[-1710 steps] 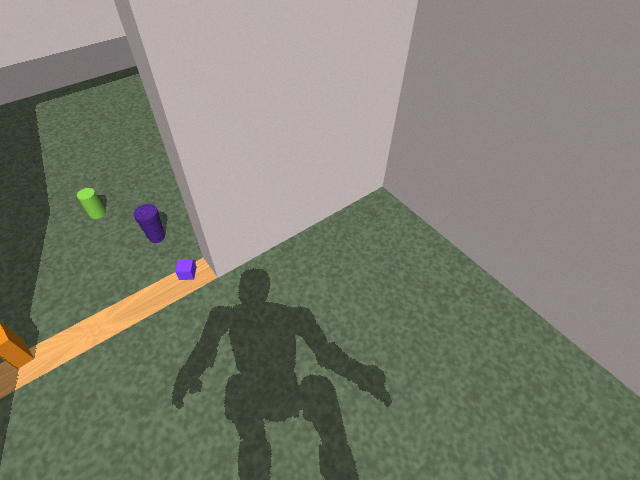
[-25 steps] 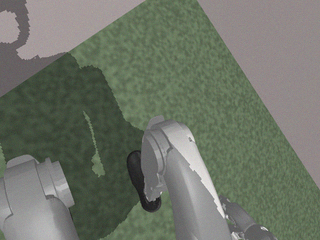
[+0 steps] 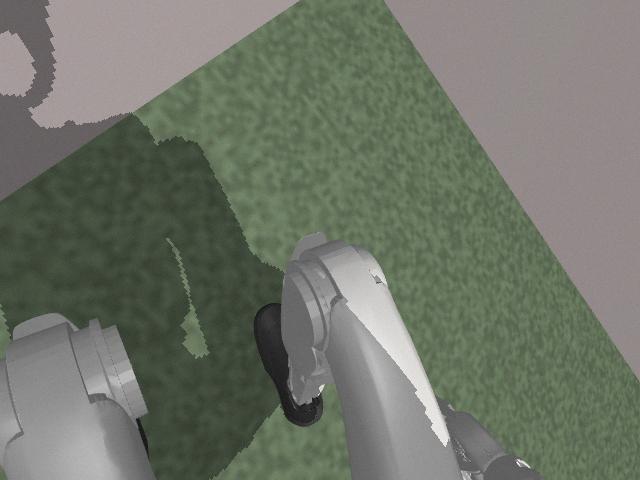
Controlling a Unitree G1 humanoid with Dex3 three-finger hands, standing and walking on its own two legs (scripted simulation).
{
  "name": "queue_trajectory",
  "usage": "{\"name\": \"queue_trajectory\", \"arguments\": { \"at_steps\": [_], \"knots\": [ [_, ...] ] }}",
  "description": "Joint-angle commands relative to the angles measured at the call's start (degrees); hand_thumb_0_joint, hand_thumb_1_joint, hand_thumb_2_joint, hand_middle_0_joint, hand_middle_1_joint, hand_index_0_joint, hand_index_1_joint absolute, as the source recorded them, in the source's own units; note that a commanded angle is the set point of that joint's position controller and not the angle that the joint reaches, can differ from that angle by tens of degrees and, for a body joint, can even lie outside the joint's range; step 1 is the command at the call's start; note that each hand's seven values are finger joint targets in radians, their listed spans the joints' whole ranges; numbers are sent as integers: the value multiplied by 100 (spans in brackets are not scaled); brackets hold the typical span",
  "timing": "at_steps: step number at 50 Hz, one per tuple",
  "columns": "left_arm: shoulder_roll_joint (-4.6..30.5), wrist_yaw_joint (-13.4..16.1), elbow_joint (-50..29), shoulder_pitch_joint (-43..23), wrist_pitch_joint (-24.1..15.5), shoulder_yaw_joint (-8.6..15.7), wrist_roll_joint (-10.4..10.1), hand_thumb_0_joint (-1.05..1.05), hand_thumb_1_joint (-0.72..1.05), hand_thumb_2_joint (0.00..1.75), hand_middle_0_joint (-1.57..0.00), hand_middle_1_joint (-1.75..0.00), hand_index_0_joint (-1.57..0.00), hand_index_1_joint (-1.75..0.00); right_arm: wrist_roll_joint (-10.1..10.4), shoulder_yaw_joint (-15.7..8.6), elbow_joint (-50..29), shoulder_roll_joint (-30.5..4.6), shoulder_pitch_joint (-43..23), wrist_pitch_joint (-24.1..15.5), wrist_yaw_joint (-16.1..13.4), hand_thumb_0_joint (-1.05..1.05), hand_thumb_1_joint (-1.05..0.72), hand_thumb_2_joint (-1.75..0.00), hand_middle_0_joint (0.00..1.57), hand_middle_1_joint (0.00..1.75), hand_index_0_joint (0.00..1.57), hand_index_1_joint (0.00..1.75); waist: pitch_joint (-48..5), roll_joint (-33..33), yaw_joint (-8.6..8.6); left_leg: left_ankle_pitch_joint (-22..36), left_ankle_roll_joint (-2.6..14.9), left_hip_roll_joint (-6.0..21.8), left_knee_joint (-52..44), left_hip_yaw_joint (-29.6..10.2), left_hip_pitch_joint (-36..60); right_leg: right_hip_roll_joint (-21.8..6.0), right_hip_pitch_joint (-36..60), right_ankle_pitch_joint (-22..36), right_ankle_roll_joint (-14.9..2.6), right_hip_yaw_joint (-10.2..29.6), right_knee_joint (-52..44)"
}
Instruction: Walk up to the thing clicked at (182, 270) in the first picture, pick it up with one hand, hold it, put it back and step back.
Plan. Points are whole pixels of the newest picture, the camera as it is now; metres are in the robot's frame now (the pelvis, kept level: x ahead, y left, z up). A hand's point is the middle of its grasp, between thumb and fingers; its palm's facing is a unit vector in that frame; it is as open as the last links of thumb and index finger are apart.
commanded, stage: close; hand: left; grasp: from above
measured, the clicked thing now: out of the picture +0.46 +0.34 -0.27
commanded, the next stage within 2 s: go down in 0.72 s
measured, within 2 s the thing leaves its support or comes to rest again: neither
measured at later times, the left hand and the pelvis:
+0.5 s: hand out of the picture +0.45 +0.35 -0.23, palm faces -0.49 -0.06 -0.87, open 9.9 cm; pelvis +0.00 +0.00 +0.00, yaw +0 degrees
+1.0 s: hand out of the picture +0.45 +0.35 -0.22, palm faces -0.47 -0.05 -0.88, open 11.2 cm; pelvis +0.00 +0.00 +0.00, yaw +0 degrees
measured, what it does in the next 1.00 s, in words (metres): stands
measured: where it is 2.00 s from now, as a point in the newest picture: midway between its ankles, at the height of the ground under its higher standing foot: (220, 431)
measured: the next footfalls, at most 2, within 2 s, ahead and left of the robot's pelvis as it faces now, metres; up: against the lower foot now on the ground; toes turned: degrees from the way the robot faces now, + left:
none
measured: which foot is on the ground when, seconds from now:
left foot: down 0.00-1.00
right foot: down 0.00-1.00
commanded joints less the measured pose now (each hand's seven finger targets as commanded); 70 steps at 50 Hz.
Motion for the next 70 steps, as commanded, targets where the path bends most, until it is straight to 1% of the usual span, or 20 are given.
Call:
{"name": "queue_trajectory", "arguments": {
  "at_steps": [1,2,11,12,13,17,20,23,29,33,39,41,42,46,52,57,59,62,64,70],
  "knots": [
    [1351,153,-842,-1487,19,197,-197,0,21,43,-57,-46,-60,-43,-6,-660,44,-1964,1142,-19,-65,0,-89,-89,20,30,20,30,-3584,3120,-232,1587,-192,90,-1731,325,3327,107,1425,1181,-471,-726,-879],
    [1499,147,-805,-1394,30,299,-194,0,20,43,-56,-48,-59,-44,0,-647,-83,-2003,1020,-23,-82,0,-89,-89,20,30,20,30,-3663,3069,-222,1633,-166,88,-1666,388,3260,129,1574,1218,-475,-719,-917],
    [1412,-13,-812,-1362,-92,198,-254,0,18,45,-54,-49,-57,-46,0,-630,-26,-1988,1085,34,-119,0,-89,-89,20,30,20,30,-3353,3013,-224,1452,-148,55,-1634,439,2992,124,1552,1076,-498,-697,-1021],
    [1598,6,-653,-1207,-90,366,-226,0,17,46,-54,-49,-57,-46,-11,-602,-148,-2034,1022,52,-131,0,-89,-89,20,30,20,30,-3436,2844,-211,1467,-149,75,-1651,381,3023,127,1630,1053,-498,-723,-1025],
    [1518,-20,-867,-1319,-123,253,-221,0,17,47,-54,-48,-57,-45,2,-603,-169,-2032,1012,66,-131,0,-89,-89,20,30,20,30,-3439,2891,-224,1456,-142,60,-1648,414,2986,132,1612,1062,-496,-708,-991],
    [1631,-28,-752,-1219,-210,390,-232,0,18,45,-55,-49,-58,-46,-50,-584,-168,-2032,1060,90,-124,0,-89,-89,20,30,20,30,-3569,2882,-237,1565,-150,83,-1617,374,3196,120,1730,1100,-484,-721,-993],
    [1621,4,-1214,-1523,-277,300,-198,0,17,46,-54,-50,-57,-47,-50,-597,-34,-1977,1158,129,-135,0,-89,-89,20,30,20,30,-3773,3108,-203,1817,-147,83,-1598,429,3387,141,1788,1317,-475,-699,-989],
    [1362,54,-869,-1306,-239,188,-224,0,16,47,-51,-52,-55,-48,-58,-591,-11,-1916,1151,118,-105,0,-89,-89,20,30,20,30,-3516,2965,-252,1605,-137,89,-1629,446,3242,155,1682,1176,-458,-729,-1003],
    [1470,144,-1076,-1538,-187,190,-144,0,15,48,-52,-50,-55,-47,-33,-613,34,-1910,1143,101,-116,0,-89,-89,20,30,20,30,-3628,3184,-163,1545,-160,82,-1696,477,3298,139,1616,1162,-490,-677,-985],
    [1265,188,-705,-1368,-123,121,-225,0,12,50,-49,-54,-52,-51,-7,-620,-4,-1918,1043,77,-105,0,-89,-89,20,30,20,30,-3499,2916,-263,1498,-125,87,-1669,438,3095,156,1606,1131,-472,-720,-991],
    [1369,161,-713,-1381,-56,113,-162,0,12,50,-48,-55,-51,-51,-5,-596,42,-1930,1104,62,-120,0,-89,-89,20,30,20,30,-3469,2956,-236,1488,-124,59,-1670,454,3059,127,1556,1135,-478,-691,-965],
    [1470,180,-748,-1412,-54,176,-219,0,9,52,-48,-54,-50,-52,14,-600,46,-1934,1038,70,-137,0,-89,-89,20,30,20,30,-3580,2930,-160,1475,-124,58,-1667,445,3072,139,1601,1129,-495,-681,-1005],
    [1480,152,-692,-1344,-44,203,-188,0,9,52,-47,-55,-50,-52,6,-590,-50,-1961,1044,57,-128,0,-89,-89,20,30,20,30,-3578,2930,-243,1555,-115,83,-1658,441,3189,139,1617,1162,-472,-697,-979],
    [1655,158,-1048,-1443,-88,387,-231,0,-19,77,-34,-69,-33,-70,-4,-617,-76,-1999,1094,61,-138,0,-91,-90,20,30,20,30,-3755,3093,-176,1758,-158,72,-1651,438,3270,126,1749,1302,-490,-713,-979],
    [1803,39,-1628,-1172,-1,647,-283,0,-28,85,-28,-74,-26,-76,41,-785,-219,-1937,1088,89,-112,0,-91,-90,20,30,20,30,-4248,3462,104,1878,-190,46,-1747,488,3494,106,1833,1351,-543,-623,-984],
    [1406,-415,-2305,-1153,192,587,-487,0,-34,90,-23,-78,-21,-80,166,-1076,-91,-1838,1201,155,-78,0,-91,-90,20,30,20,30,-4202,3629,260,1689,-195,-32,-1915,534,3473,27,1477,1182,-583,-539,-1130],
    [1318,-677,-2734,-1065,271,579,-559,0,-35,92,-24,-77,-21,-79,216,-1174,-159,-1765,1184,246,-84,0,-91,-90,20,30,20,30,-4555,3643,413,1676,-159,-45,-2027,652,3525,-6,1653,1186,-598,-461,-1232],
    [890,-1156,-3314,-891,393,411,-863,0,-35,91,-22,-78,-20,-80,347,-1388,-169,-1723,1197,428,-112,0,-90,-90,20,30,20,30,-4917,3620,571,1662,-135,-61,-2282,690,3748,-59,1591,1148,-625,-378,-1416],
    [842,-1472,-3928,-1011,467,380,-1057,0,-37,93,-21,-78,-19,-81,443,-1522,-193,-1693,1269,587,-161,0,-91,-90,20,30,20,30,-5245,3663,647,1692,-138,-68,-2535,702,4032,-95,1737,1160,-622,-313,-1566],
    [421,-2472,-4477,-842,521,181,-1641,0,-34,90,-25,-72,-22,-76,681,-1712,-80,-1509,1381,985,-380,0,-91,-90,20,30,20,30,-5104,2859,650,1644,-29,-110,-3007,747,4226,-149,1998,1086,-605,-103,-2157]
  ]
}}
